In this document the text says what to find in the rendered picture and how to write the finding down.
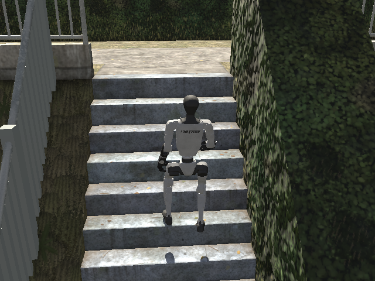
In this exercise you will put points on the right robot foot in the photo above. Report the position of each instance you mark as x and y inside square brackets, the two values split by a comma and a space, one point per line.
[200, 227]

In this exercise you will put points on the robot left forearm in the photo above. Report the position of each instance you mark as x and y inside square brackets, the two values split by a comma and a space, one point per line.
[163, 156]

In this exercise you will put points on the robot right upper arm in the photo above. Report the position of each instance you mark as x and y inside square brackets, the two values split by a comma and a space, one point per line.
[208, 127]

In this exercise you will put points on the robot left upper arm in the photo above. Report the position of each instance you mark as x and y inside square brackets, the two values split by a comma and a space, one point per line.
[169, 128]

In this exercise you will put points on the left robot hand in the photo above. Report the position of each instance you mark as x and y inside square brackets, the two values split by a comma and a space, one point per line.
[159, 166]

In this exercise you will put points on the right robot shin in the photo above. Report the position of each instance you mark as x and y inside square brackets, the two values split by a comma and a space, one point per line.
[201, 199]

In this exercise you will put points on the right robot hand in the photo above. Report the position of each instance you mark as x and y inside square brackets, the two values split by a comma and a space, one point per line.
[203, 147]

